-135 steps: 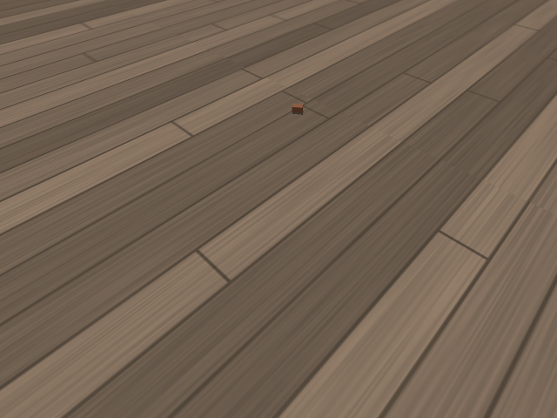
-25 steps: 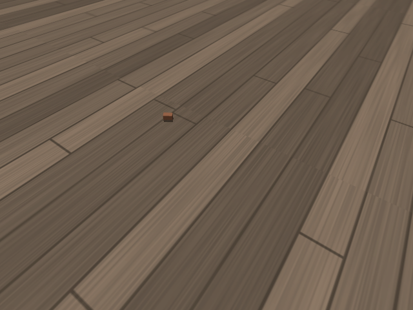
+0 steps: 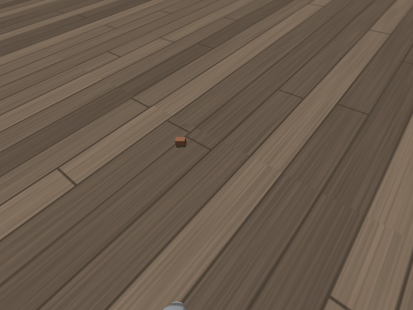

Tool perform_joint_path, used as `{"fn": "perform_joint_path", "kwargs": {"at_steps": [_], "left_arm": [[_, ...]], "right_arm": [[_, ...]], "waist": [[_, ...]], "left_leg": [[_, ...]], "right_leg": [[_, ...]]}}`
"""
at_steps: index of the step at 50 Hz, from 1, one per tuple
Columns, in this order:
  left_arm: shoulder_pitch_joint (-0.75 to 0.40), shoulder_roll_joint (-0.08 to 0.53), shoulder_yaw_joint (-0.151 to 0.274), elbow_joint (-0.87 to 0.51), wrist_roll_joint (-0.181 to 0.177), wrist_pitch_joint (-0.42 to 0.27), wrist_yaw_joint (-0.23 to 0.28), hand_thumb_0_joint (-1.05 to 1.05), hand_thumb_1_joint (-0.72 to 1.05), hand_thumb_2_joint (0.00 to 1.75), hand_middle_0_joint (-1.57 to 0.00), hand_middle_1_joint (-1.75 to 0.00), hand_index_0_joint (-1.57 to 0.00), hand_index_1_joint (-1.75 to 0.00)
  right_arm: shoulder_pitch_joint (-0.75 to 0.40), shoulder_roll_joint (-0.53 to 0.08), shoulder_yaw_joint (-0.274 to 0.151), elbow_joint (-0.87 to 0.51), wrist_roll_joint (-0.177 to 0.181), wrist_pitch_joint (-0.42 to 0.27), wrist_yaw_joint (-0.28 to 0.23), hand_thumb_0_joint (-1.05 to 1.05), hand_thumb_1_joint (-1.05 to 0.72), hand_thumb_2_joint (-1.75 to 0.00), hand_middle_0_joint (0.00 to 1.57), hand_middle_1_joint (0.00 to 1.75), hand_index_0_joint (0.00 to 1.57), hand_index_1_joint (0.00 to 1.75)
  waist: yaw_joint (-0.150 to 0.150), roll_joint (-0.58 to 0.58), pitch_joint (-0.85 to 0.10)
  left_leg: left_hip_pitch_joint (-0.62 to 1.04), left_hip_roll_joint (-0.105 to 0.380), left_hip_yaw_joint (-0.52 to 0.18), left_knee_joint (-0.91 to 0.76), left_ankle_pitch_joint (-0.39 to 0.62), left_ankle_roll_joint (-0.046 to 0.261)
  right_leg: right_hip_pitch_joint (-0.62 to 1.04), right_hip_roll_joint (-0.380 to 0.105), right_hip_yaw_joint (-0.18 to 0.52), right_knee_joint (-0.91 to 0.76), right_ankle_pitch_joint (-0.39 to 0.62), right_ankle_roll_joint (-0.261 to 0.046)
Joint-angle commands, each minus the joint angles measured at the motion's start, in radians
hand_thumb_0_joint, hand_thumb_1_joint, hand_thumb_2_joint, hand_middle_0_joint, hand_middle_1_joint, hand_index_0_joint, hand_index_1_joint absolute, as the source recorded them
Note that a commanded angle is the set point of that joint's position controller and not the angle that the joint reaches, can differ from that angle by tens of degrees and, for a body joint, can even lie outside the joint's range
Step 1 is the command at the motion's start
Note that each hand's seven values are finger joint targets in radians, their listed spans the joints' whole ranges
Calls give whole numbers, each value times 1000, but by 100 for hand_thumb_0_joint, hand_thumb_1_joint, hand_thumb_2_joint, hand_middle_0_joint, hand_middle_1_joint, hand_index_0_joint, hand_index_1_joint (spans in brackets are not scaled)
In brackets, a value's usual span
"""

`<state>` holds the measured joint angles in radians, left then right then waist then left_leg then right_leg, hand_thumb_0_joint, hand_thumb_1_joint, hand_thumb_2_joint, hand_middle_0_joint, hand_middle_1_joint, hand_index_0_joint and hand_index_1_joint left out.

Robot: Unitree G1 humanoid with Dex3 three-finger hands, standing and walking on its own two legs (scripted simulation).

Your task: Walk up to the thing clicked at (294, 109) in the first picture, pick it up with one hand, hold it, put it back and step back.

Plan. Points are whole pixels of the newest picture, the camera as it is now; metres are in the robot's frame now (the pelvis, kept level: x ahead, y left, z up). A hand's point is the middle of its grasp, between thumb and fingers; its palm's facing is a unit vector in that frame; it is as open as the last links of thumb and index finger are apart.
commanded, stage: walk up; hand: left
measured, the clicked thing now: (180, 141) +1.34 +0.33 -0.76
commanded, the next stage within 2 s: none
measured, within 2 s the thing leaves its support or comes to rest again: neither
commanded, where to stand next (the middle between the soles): +0.95 +0.08 m, yaw -1 degrees
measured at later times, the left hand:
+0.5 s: hand (99, 238) +0.34 +0.32 -0.14, palm faces -0.05 -0.94 -0.34, open 7.4 cm
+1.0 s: hand (118, 189) +0.48 +0.32 -0.13, palm faces +0.02 -0.92 -0.39, open 7.4 cm
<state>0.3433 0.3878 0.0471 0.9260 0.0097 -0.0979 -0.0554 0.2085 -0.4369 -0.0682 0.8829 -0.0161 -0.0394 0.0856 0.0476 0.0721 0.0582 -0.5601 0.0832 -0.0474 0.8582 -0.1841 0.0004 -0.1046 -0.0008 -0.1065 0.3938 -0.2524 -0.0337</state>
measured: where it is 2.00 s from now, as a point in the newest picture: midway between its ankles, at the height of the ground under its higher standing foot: (210, 207)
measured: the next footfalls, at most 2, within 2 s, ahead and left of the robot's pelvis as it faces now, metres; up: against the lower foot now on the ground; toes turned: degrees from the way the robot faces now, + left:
left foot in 0.16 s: +0.26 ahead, +0.16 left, +0.00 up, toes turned +7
right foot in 0.64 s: +0.49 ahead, -0.09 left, +0.00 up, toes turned -4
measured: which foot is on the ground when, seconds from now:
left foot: up 0.00-0.14, down 0.16-0.66, up 0.68-1.00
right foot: down 0.00-0.20, up 0.22-0.62, down 0.64-1.00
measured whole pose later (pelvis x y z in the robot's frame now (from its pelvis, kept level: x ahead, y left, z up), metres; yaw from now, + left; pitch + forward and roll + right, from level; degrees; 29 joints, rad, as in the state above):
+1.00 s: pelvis +0.46 +0.04 +0.00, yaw +2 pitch -3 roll -1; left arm 0.33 0.41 0.05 0.88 0.02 -0.09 -0.05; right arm 0.25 -0.43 -0.07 0.89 -0.03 -0.03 0.09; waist 0.04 0.05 0.07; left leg -0.49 0.10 -0.01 0.72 -0.21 0.00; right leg -0.13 -0.02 -0.10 0.45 -0.27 -0.02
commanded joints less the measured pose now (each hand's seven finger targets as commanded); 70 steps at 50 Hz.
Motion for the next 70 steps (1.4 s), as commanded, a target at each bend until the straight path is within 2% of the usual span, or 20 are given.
{"fn": "perform_joint_path", "kwargs": {"at_steps": [1, 5, 8, 10, 11, 16, 25, 31, 32, 33, 35, 38, 41, 50, 54, 55, 57, 58, 62, 70], "left_arm": [[-50, 301, 88, -94, -5, -42, 20, 0, 90, 90, -20, -30, -20, -30], [-22, 326, 89, -85, -4, -27, 23, 0, 90, 90, -20, -30, -20, -30], [-11, 272, 61, -96, -10, -13, 34, 0, 90, 90, -20, -30, -20, -30], [69, 188, 33, -112, -31, -3, 36, 0, 90, 90, -20, -30, -20, -30], [23, 282, 46, -92, -20, 4, 51, 0, 90, 90, -20, -30, -20, -30], [24, 236, 37, -56, -31, 10, 20, 0, 90, 90, -20, -30, -20, -30], [-165, 192, 46, -115, -8, 15, -15, 0, 90, 90, -20, -30, -20, -30], [7, 242, 81, -40, -4, -1, 7, 0, 90, 90, -20, -30, -20, -30], [95, 293, 101, -25, 4, -10, 17, 0, 90, 90, -20, -30, -20, -30], [136, 367, 120, -38, 4, -16, 30, 0, 90, 90, -20, -30, -20, -30], [63, 372, 111, -64, -21, -7, 34, 0, 90, 90, -20, -30, -20, -30], [-40, 288, 77, -88, -25, -15, 42, 0, 90, 90, -20, -30, -20, -30], [-71, 266, 66, -103, -17, -22, 38, 0, 90, 90, -20, -30, -20, -30], [-47, 310, 82, -128, -1, -23, 24, 0, 90, 90, -20, -30, -20, -30], [-79, 295, 69, -132, 1, -9, 24, 0, 90, 90, -20, -30, -20, -30], [-41, 243, 49, -130, 9, -6, 25, 0, 90, 90, -20, -30, -20, -30], [51, 188, 31, -111, -13, 9, 34, 0, 90, 90, -20, -30, -20, -30], [16, 268, 47, -97, -5, 16, 47, 0, 90, 90, -20, -30, -20, -30], [36, 243, 44, -56, -25, 19, 31, 0, 90, 90, -20, -30, -20, -30], [-104, 208, 43, -103, -2, 36, 3, 0, 90, 90, -20, -30, -20, -30]], "right_arm": [[-115, -144, -40, -93, -5, -29, 16, 0, -90, -90, 20, 30, 20, 30], [-108, -144, -52, -85, -2, -33, 18, 0, -90, -90, 20, 30, 20, 30], [144, -217, -85, -8, -25, -44, -2, 0, -90, -90, 20, 30, 20, 30], [228, -339, -118, -32, -25, -53, -28, 0, -90, -90, 20, 30, 20, 30], [197, -336, -124, -35, 9, -51, -30, 0, -90, -90, 20, 30, 20, 30], [69, -208, -58, -64, 34, -67, -47, 0, -90, -90, 20, 30, 20, 30], [80, -220, -61, -92, 15, -74, -39, 0, -90, -90, 20, 30, 20, 30], [73, -194, -54, -121, 16, -52, -51, 0, -90, -90, 20, 30, 20, 30], [133, -144, -35, -119, 14, -52, -47, 0, -90, -90, 20, 30, 20, 30], [198, -86, -10, -126, 14, -50, -44, 0, -90, -90, 20, 30, 20, 30], [136, -223, -41, -87, 12, -36, -61, 0, -90, -90, 20, 30, 20, 30], [128, -177, -35, -55, 29, -27, -52, 0, -90, -90, 20, 30, 20, 30], [156, -161, -40, -34, 11, -9, -34, 0, -90, -90, 20, 30, 20, 30], [-20, -150, -55, -82, -5, -27, 3, 0, -90, -90, 20, 30, 20, 30], [111, -188, -75, -37, -10, -39, -9, 0, -90, -90, 20, 30, 20, 30], [230, -231, -92, 1, -12, -47, -23, 0, -90, -90, 20, 30, 20, 30], [230, -331, -107, -44, -4, -60, -44, 0, -90, -90, 20, 30, 20, 30], [190, -336, -110, -45, 17, -54, -41, 0, -90, -90, 20, 30, 20, 30], [111, -216, -59, -65, 18, -65, -55, 0, -90, -90, 20, 30, 20, 30], [148, -233, -68, -89, 12, -66, -61, 0, -90, -90, 20, 30, 20, 30]], "waist": [[-1, -148, 38], [-6, -151, -8], [-130, 22, -142], [-145, 256, -205], [-148, 160, -202], [-49, 20, -28], [-75, 65, 30], [28, -99, -125], [58, -246, -196], [51, -400, -217], [51, -249, -138], [-19, -197, -30], [-51, -203, 2], [-7, -202, 13], [-103, -109, -27], [-156, 35, -107], [-126, 207, -85], [-121, 148, -39], [-58, 73, 17], [-93, 57, 31]], "left_leg": [[60, 30, 54, -237, 102, -10], [197, 7, 97, -287, 91, 33], [556, -48, 98, -357, -19, 104], [825, 317, -587, -549, -257, 245], [816, 357, -631, -560, -228, 312], [417, 170, -99, -583, 209, 175], [407, 133, 36, -592, 254, 199], [356, 91, 69, -216, 216, 135], [246, 9, 140, 26, 92, 108], [45, -104, 120, 212, -305, 66], [-82, -56, 17, 356, -327, 49], [1, -16, -50, 293, -180, 47], [68, -15, -19, 192, -106, 25], [182, 17, 66, -243, 36, 7], [432, -30, 114, -299, -43, 32], [604, -18, 37, -348, -137, 61], [641, 328, -594, -646, -391, 188], [580, 368, -617, -634, -416, 265], [416, 184, -146, -579, 115, 145], [468, 191, -56, -623, 100, 215]], "right_leg": [[-76, -243, 117, -186, 50, -147], [-47, -279, 124, -101, 116, -141], [-134, -172, 21, 343, 338, -80], [-575, 53, 38, 775, -257, -8], [-611, -28, 122, 845, -272, -31], [-415, -102, 172, 684, -47, 2], [-355, -103, 53, 252, 162, 21], [47, -51, 59, 105, 126, -24], [207, -117, 142, 40, 5, -44], [314, -365, 545, -26, -30, -98], [234, -461, 753, -122, -104, -247], [9, -304, 388, -125, 93, -153], [-116, -242, 228, -152, 91, -164], [-161, -271, 185, -142, -143, -163], [-272, -230, 134, 60, -100, -125], [-331, -174, 88, 330, 45, -91], [-601, 40, 82, 749, -263, -10], [-615, -31, 146, 804, -274, -27], [-459, -88, 207, 672, -80, -9], [-484, -103, 128, 428, 23, 32]]}}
